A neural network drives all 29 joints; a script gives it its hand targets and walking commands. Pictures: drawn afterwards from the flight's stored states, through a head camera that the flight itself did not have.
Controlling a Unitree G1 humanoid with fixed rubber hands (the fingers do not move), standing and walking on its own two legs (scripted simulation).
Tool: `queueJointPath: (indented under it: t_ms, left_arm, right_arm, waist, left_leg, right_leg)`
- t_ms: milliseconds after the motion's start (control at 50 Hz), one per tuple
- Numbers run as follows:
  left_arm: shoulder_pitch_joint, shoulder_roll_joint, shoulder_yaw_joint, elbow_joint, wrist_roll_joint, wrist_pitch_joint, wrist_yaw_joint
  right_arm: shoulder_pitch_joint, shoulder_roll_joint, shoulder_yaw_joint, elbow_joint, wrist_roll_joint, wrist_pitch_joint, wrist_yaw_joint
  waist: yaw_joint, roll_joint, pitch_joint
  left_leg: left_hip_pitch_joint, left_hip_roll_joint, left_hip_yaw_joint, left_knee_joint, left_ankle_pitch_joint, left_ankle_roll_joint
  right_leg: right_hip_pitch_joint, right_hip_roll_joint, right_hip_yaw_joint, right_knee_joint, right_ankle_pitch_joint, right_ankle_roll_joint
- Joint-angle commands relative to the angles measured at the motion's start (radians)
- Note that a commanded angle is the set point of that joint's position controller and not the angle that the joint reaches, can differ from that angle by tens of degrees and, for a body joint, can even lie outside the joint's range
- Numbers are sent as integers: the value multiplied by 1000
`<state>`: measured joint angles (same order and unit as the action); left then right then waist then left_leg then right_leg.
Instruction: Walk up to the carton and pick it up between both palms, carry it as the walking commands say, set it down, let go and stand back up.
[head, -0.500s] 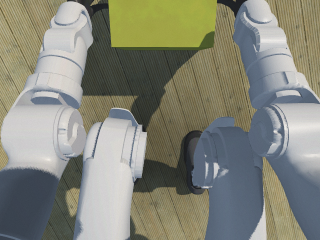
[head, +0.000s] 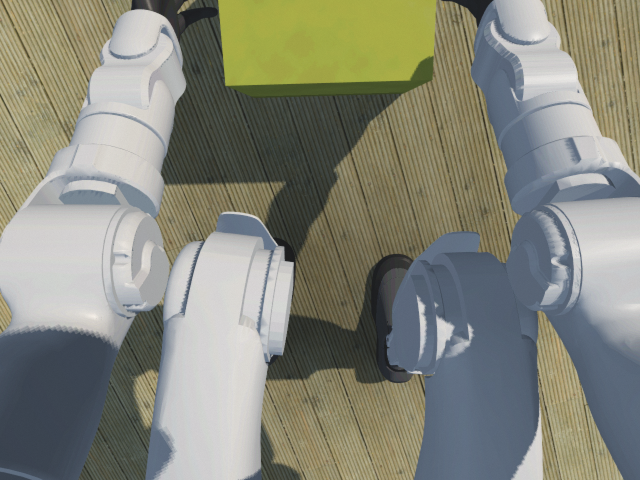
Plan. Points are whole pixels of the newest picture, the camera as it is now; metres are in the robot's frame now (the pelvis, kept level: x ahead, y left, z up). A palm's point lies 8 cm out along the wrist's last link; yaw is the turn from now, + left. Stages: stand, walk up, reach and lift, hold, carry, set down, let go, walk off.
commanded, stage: set down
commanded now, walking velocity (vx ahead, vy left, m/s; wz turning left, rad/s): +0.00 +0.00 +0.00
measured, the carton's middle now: (326, 6) +0.54 +0.05 -0.27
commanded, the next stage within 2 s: let go in 1.74 s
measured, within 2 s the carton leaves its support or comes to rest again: neither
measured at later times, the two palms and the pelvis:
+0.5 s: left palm out of the picture +0.52 +0.22 -0.15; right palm out of the picture +0.54 -0.12 -0.16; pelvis -0.02 +0.00 +0.02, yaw +0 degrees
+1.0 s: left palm out of the picture +0.52 +0.23 -0.01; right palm out of the picture +0.55 -0.13 -0.01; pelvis -0.03 +0.00 +0.13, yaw +1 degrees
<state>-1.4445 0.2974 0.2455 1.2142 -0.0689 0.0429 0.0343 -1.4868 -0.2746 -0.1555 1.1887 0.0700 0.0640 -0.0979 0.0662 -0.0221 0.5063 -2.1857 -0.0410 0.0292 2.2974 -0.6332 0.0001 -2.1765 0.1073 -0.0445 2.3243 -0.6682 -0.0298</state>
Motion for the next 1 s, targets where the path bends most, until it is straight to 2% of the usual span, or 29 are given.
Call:
queueJointPath:
  t_ms: [0, 40, 80, 160, 220, 240, 280, 300, 320, 400, 420, 440, 460, 480, 500, 520, 540, 560, 620, 640, 660, 680, 720, 740, 780, 820, 840, 860, 980]
  left_arm:
    - [-250, 155, -59, -116, -56, -49, 28]
    - [-260, 202, -49, -152, -49, -58, 43]
    - [-282, 169, -100, -172, -117, -54, 25]
    - [-305, 230, -66, -119, -126, -51, 30]
    - [-338, 233, -75, -126, -131, -38, 28]
    - [-358, 205, -136, -115, -158, -37, 29]
    - [-408, 234, -137, -258, -162, -46, 40]
    - [-378, 253, -103, -192, -166, -28, 50]
    - [-361, 227, -113, -214, -174, -27, 53]
    - [-271, 230, -80, -217, -163, -7, 68]
    - [-280, 230, -97, -247, -166, -6, 70]
    - [-268, 279, -60, -265, -137, -3, 69]
    - [-313, 270, -84, -356, -159, 8, 74]
    - [-321, 284, -61, -411, -131, 18, 86]
    - [-314, 271, -76, -446, -142, 33, 90]
    - [-300, 259, -91, -419, -166, 44, 92]
    - [-318, 248, -77, -400, -149, 58, 89]
    - [-253, 220, -69, -286, -123, 68, 88]
    - [-264, 269, -33, -476, -93, 65, 94]
    - [-259, 228, -79, -394, -127, 80, 89]
    - [-261, 206, -87, -401, -140, 91, 84]
    - [-292, 221, -67, -498, -126, 92, 87]
    - [-287, 220, -75, -403, -149, 107, 79]
    - [-258, 205, -90, -355, -135, 116, 75]
    - [-284, 255, -63, -497, -122, 106, 89]
    - [-290, 228, -63, -414, -115, 137, 82]
    - [-324, 245, -39, -550, -114, 144, 91]
    - [-259, 270, -24, -459, -69, 153, 87]
    - [-291, 280, 0, -573, -54, 184, 96]
  right_arm:
    - [-198, -84, 32, -78, 48, -31, -20]
    - [-217, -106, 47, -106, 89, -43, -19]
    - [-297, -132, 79, -184, 107, -48, -18]
    - [-352, -144, 137, -158, 158, -42, -12]
    - [-360, -190, 130, -142, 179, -31, -10]
    - [-349, -215, 97, -110, 138, -36, -14]
    - [-348, -185, 102, -186, 155, -39, -23]
    - [-340, -222, 95, -146, 159, -32, -24]
    - [-353, -181, 142, -197, 191, -30, -29]
    - [-361, -157, 161, -294, 177, -7, -53]
    - [-311, -152, 142, -289, 173, -3, -56]
    - [-315, -162, 114, -286, 148, 13, -62]
    - [-285, -208, 74, -313, 124, 21, -70]
    - [-319, -213, 64, -379, 133, 24, -79]
    - [-290, -238, 42, -397, 110, 34, -89]
    - [-319, -228, 79, -424, 119, 46, -91]
    - [-277, -228, 34, -356, 97, 57, -92]
    - [-316, -220, 36, -354, 96, 59, -84]
    - [-270, -177, 24, -450, 108, 65, -80]
    - [-331, -190, 47, -428, 110, 78, -77]
    - [-296, -164, 72, -392, 117, 90, -65]
    - [-337, -193, 54, -470, 125, 83, -69]
    - [-299, -199, 45, -376, 76, 101, -77]
    - [-248, -178, 33, -322, 91, 106, -72]
    - [-316, -201, 34, -494, 104, 101, -74]
    - [-307, -197, 22, -406, 111, 131, -72]
    - [-307, -214, 15, -468, 91, 138, -79]
    - [-311, -218, -7, -426, 69, 150, -79]
    - [-299, -224, -12, -573, 78, 177, -85]
  waist:
    - [25, -4, -1082]
    - [46, 20, -1092]
    - [7, -2, -1110]
    - [74, -54, -1115]
    - [67, 1, -1119]
    - [6, -1, -1134]
    - [5, 15, -1258]
    - [-8, 8, -1293]
    - [43, 22, -1356]
    - [79, -59, -1476]
    - [44, -46, -1534]
    - [68, -13, -1491]
    - [-8, -5, -1656]
    - [40, 29, -1671]
    - [-14, 25, -1756]
    - [12, 4, -1791]
    - [-34, 18, -1675]
    - [24, 16, -1532]
    - [26, 15, -1733]
    - [46, 27, -1711]
    - [14, -14, -1704]
    - [40, 39, -1745]
    - [-6, -39, -1718]
    - [-18, 0, -1630]
    - [12, -34, -1847]
    - [16, 44, -1748]
    - [9, 22, -1880]
    - [37, 35, -1784]
    - [19, 27, -1975]
  left_leg:
    - [452, 1, -70, -158, 498, -7]
    - [439, 13, -67, -181, 482, -5]
    - [444, 17, -87, -165, 490, 2]
    - [418, 30, -74, -175, 445, 13]
    - [451, 45, -68, -189, 390, 1]
    - [481, 36, -93, -193, 375, 2]
    - [585, 32, -82, -185, 461, 0]
    - [653, 30, -94, -200, 447, 1]
    - [632, 32, -61, -186, 466, 3]
    - [628, 15, -37, -211, 514, 17]
    - [686, 10, -50, -216, 538, 19]
    - [631, 13, -29, -235, 466, 17]
    - [779, 8, -41, -249, 513, 4]
    - [756, -2, -25, -248, 521, 4]
    - [821, -9, -27, -263, 545, 5]
    - [858, -10, -27, -260, 575, 8]
    - [800, -10, -22, -284, 498, 10]
    - [703, -14, -33, -311, 466, 15]
    - [787, -12, -27, -350, 519, 11]
    - [785, -18, -16, -353, 520, 9]
    - [835, -14, -39, -391, 487, 19]
    - [820, -19, -25, -383, 503, 12]
    - [808, -18, -36, -408, 470, 14]
    - [786, -13, -41, -439, 423, 19]
    - [930, -22, -27, -449, 516, 13]
    - [897, -17, -26, -498, 444, 12]
    - [971, -26, -19, -507, 495, 8]
    - [923, -20, -40, -544, 427, 6]
    - [1047, -33, -23, -595, 502, 14]
  right_leg:
    - [364, -17, 83, -182, 447, 43]
    - [394, -19, 97, -196, 452, 38]
    - [356, -34, 97, -190, 435, 33]
    - [395, -41, 106, -195, 382, 44]
    - [376, -51, 102, -199, 306, 42]
    - [362, -57, 68, -187, 292, 43]
    - [441, -46, 79, -197, 372, 41]
    - [410, -50, 49, -191, 335, 47]
    - [497, -49, 73, -213, 363, 38]
    - [646, -34, 70, -243, 437, 47]
    - [630, -28, 44, -222, 461, 48]
    - [624, -27, 64, -262, 395, 45]
    - [657, -23, 37, -270, 410, 45]
    - [674, -13, 46, -274, 436, 34]
    - [714, -8, 29, -288, 455, 28]
    - [739, -16, 34, -287, 466, 33]
    - [668, -13, 29, -319, 397, 34]
    - [604, -11, 30, -313, 362, 33]
    - [720, -12, 47, -359, 442, 30]
    - [720, -16, 44, -365, 435, 29]
    - [698, -20, 14, -371, 384, 34]
    - [716, -18, 47, -394, 416, 21]
    - [741, -23, 38, -433, 384, 28]
    - [711, -16, 34, -441, 351, 31]
    - [805, -9, 25, -461, 412, 31]
    - [740, -18, 45, -523, 327, 19]
    - [826, -12, 38, -526, 386, 21]
    - [760, -18, 26, -526, 320, 24]
    - [922, -6, 52, -634, 399, 27]
